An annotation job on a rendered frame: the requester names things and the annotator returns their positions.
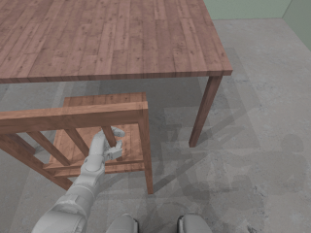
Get chair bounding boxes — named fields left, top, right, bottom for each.
left=0, top=91, right=154, bottom=195

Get left robot hand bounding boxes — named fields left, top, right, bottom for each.
left=88, top=126, right=125, bottom=161

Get robot left forearm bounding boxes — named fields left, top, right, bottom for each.
left=31, top=154, right=105, bottom=233

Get robot right thigh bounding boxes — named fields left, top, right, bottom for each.
left=179, top=215, right=213, bottom=233

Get left robot upper arm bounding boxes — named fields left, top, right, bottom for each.
left=34, top=210, right=87, bottom=233

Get table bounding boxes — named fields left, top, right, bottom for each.
left=0, top=0, right=233, bottom=155

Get robot left shin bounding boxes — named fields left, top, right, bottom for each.
left=121, top=214, right=133, bottom=219

